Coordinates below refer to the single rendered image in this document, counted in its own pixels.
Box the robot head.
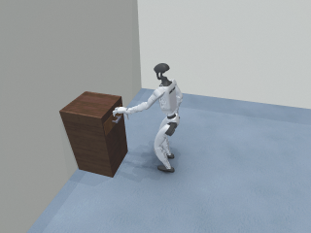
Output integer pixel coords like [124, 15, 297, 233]
[154, 63, 172, 87]

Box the left robot forearm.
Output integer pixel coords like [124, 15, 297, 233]
[125, 102, 147, 115]

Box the left robot hand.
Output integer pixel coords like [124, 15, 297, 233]
[113, 107, 129, 120]

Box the robot left thigh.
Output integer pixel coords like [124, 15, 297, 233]
[154, 123, 175, 151]

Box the robot right upper arm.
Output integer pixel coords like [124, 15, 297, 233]
[169, 79, 184, 101]

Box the drawer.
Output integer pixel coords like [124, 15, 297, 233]
[103, 104, 122, 135]

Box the handle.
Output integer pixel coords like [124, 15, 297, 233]
[112, 116, 121, 123]

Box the right robot forearm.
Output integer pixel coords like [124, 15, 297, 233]
[175, 98, 183, 112]

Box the robot left upper arm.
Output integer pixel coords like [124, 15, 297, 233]
[144, 87, 165, 110]

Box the cabinet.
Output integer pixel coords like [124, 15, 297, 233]
[59, 91, 128, 178]

